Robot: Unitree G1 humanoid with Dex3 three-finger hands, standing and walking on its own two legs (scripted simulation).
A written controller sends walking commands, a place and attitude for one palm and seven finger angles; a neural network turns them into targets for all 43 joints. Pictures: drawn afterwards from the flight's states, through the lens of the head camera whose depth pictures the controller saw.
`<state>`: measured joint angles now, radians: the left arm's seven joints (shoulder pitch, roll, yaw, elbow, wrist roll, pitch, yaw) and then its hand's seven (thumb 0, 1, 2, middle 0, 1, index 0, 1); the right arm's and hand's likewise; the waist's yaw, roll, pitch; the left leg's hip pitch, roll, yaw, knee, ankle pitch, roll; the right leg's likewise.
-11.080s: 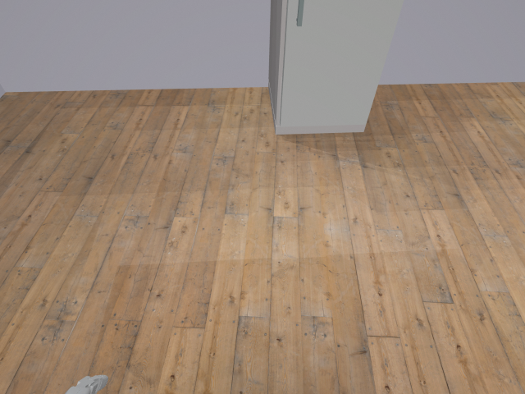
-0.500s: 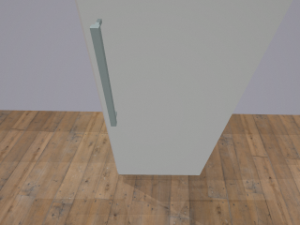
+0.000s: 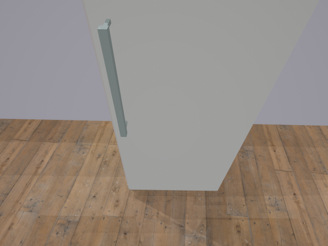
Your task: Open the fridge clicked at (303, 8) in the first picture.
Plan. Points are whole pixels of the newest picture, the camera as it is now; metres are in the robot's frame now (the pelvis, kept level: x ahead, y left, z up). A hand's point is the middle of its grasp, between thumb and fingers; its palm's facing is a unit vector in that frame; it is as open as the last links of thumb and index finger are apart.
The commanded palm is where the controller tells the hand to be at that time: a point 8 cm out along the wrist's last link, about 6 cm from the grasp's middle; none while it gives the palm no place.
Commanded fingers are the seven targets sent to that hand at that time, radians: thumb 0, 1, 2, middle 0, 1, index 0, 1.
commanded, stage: look again from close up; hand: left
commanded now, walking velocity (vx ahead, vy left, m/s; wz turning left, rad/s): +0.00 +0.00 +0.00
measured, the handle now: (117, 89) +0.51 +0.18 +0.10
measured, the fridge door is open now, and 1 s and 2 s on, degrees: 0 0 0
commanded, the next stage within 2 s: none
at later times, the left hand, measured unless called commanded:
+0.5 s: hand out of the picture +0.01 +0.19 -0.18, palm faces +0.02 -0.98 -0.22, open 7.4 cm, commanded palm none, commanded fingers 0.00 0.90 0.90 -0.20 -0.30 -0.20 -0.30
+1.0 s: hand out of the picture +0.00 +0.20 -0.18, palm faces +0.03 -0.98 -0.22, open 7.4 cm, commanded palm none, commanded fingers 0.00 0.90 0.90 -0.20 -0.30 -0.20 -0.30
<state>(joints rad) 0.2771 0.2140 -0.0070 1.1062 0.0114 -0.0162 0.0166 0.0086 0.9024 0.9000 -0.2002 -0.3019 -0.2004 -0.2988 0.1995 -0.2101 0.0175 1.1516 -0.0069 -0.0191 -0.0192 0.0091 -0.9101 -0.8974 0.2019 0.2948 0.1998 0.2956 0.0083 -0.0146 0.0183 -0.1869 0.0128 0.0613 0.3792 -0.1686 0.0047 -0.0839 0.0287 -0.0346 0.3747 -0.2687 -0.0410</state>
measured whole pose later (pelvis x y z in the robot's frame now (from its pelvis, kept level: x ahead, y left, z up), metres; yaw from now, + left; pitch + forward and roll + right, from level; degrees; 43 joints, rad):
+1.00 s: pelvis +0.00 +0.00 +0.00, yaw +1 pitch -2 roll +0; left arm 0.29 0.20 0.00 1.11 0.01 -0.02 0.02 0.01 0.90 0.90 -0.20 -0.30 -0.20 -0.30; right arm 0.21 -0.20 0.01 1.15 -0.01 -0.02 -0.02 0.01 -0.91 -0.90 0.20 0.29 0.20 0.30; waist 0.01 -0.01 0.02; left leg -0.19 0.00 0.05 0.38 -0.16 0.01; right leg -0.08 0.02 -0.04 0.37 -0.26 -0.03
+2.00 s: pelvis -0.01 +0.01 +0.00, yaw +1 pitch -2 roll +0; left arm 0.28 0.20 0.00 1.12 0.01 -0.02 0.02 0.01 0.90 0.90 -0.20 -0.30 -0.20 -0.30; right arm 0.21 -0.19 0.01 1.15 -0.01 -0.02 -0.02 0.01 -0.91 -0.90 0.20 0.29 0.20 0.30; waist 0.01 -0.01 0.03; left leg -0.20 0.00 0.05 0.38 -0.16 0.02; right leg -0.08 0.02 -0.05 0.37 -0.26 -0.03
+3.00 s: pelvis -0.03 -0.01 -0.09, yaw +4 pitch +10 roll -2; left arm 0.47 0.24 0.26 -0.04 -0.32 -0.45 -0.29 0.02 0.42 0.70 -0.23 -0.61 -0.23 -0.61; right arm 0.18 -0.26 0.00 0.61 0.00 -0.33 -0.06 0.02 -0.91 -0.90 0.20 0.29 0.20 0.30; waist 0.08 0.02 -0.10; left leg -0.86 0.02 -0.05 1.15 -0.46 -0.01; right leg -0.71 0.02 -0.14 1.13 -0.60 -0.07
